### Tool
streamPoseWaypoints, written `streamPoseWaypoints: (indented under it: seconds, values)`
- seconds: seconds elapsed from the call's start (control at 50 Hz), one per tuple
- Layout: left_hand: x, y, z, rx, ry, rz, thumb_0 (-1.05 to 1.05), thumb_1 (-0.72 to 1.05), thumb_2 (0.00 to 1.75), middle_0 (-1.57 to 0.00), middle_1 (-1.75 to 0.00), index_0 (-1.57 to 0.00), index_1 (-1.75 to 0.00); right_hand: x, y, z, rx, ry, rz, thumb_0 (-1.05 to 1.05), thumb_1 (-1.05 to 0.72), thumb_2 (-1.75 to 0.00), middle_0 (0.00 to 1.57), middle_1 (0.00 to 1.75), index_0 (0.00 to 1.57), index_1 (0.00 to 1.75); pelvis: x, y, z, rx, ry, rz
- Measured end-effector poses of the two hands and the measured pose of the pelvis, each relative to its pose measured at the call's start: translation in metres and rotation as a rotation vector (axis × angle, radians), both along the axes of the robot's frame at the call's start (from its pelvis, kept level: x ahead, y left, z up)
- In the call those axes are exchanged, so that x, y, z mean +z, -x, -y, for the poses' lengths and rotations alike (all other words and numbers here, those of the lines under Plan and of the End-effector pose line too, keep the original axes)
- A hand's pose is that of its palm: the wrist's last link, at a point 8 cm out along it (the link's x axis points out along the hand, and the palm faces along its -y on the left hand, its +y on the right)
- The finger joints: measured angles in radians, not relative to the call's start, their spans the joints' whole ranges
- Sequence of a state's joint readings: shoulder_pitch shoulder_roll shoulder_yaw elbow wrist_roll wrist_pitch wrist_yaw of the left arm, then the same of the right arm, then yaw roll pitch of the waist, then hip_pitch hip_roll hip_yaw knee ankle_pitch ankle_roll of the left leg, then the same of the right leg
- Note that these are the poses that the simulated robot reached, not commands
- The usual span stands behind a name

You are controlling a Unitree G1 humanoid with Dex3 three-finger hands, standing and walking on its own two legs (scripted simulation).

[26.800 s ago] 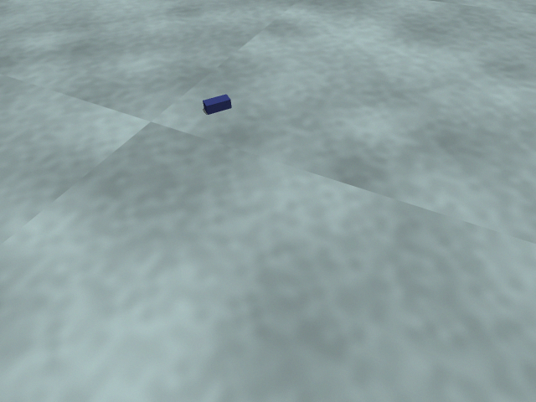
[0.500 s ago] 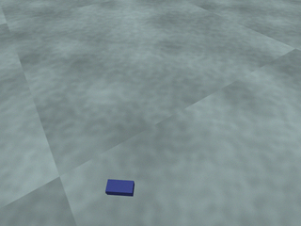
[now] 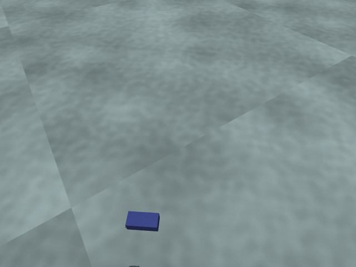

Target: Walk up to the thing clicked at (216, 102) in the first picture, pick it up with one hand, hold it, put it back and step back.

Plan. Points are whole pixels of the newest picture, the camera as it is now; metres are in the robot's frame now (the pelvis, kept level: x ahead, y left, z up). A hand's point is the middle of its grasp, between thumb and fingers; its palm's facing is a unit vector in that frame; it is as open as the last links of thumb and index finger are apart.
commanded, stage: stand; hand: left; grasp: from above
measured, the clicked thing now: (143, 221) +0.47 +0.24 -0.75
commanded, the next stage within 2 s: rise first in 0.36 s
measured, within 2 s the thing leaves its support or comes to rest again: neither
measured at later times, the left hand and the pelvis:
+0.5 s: hand out of the picture +0.08 +0.25 -0.15, palm faces -0.01 -0.94 -0.35, open 7.4 cm; pelvis +0.00 +0.00 +0.00, yaw +0 degrees
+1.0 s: hand out of the picture +0.14 +0.26 -0.20, palm faces -0.09 -0.91 -0.40, open 13.5 cm; pelvis -0.01 +0.01 -0.06, yaw -1 degrees
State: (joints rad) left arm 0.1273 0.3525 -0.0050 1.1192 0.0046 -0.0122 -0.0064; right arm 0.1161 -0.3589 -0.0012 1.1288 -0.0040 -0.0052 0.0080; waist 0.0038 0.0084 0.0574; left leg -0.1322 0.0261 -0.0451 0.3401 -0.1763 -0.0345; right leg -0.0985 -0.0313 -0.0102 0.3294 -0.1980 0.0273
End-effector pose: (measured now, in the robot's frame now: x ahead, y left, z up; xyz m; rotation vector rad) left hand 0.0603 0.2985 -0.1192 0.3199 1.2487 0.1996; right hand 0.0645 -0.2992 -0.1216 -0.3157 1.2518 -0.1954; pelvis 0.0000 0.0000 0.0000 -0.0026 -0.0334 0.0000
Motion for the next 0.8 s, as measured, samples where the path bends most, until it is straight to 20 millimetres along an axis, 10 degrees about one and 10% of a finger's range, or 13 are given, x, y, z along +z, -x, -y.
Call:
streamPoseWaypoints:
  seconds: [0.52, 0.68, 0.8]
  values:
    - [0.003, -0.015, 0.003, 0.011, -0.001, 0.062, 0.00, 0.88, 0.91, -0.20, -0.32, -0.20, -0.32, 0.000, -0.007, -0.003, -0.010, -0.003, 0.062, 0.01, -0.91, -0.90, 0.20, 0.30, 0.20, 0.30, -0.002, 0.001, 0.001, -0.001, -0.002, -0.021]
    - [-0.011, -0.079, 0.006, -0.041, 0.019, 0.165, 0.00, 0.55, 0.92, -0.15, -0.64, -0.15, -0.63, -0.009, -0.011, -0.028, -0.027, -0.044, 0.176, 0.01, -0.92, -0.90, 0.20, 0.30, 0.20, 0.30, -0.019, 0.017, 0.003, -0.012, 0.001, -0.124]
    - [-0.015, -0.091, 0.004, -0.090, -0.018, 0.142, 0.00, 0.16, 0.95, -0.09, -0.90, -0.11, -0.88, -0.016, -0.010, -0.039, -0.054, -0.070, 0.213, 0.01, -0.93, -0.90, 0.20, 0.30, 0.20, 0.30, -0.029, 0.014, -0.001, -0.023, 0.005, -0.164]
